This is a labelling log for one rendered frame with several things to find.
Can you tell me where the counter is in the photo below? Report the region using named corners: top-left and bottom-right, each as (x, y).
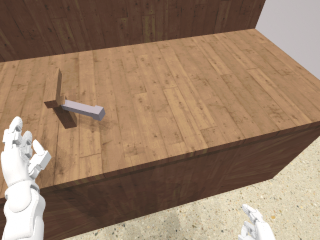
top-left (0, 0), bottom-right (320, 240)

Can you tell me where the right robot hand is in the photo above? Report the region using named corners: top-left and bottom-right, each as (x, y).
top-left (238, 204), bottom-right (276, 240)

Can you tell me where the left robot hand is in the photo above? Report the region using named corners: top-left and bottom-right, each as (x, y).
top-left (0, 116), bottom-right (52, 188)

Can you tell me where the robot left forearm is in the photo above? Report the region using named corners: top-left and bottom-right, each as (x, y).
top-left (2, 180), bottom-right (46, 240)

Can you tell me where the tap lever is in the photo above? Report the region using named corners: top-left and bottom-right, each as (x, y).
top-left (61, 99), bottom-right (106, 121)

